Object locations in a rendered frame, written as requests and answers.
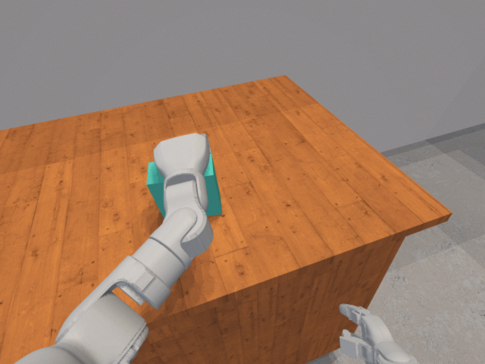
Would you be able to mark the robot right hand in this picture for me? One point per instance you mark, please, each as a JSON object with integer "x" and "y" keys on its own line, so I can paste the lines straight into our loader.
{"x": 373, "y": 329}

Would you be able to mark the robot right forearm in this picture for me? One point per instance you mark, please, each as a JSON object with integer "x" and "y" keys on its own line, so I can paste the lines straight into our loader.
{"x": 388, "y": 352}

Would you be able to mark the table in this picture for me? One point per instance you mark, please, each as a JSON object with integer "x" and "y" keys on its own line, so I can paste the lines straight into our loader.
{"x": 312, "y": 217}

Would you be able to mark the robot left hand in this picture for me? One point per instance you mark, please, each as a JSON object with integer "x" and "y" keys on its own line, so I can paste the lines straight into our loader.
{"x": 191, "y": 151}

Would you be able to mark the left robot upper arm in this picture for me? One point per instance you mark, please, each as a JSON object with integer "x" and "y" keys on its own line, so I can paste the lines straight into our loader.
{"x": 110, "y": 332}

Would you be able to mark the sponge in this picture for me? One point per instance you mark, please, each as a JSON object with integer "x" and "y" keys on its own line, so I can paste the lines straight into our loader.
{"x": 155, "y": 184}

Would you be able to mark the robot left forearm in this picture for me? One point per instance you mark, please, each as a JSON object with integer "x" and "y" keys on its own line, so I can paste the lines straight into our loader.
{"x": 153, "y": 269}

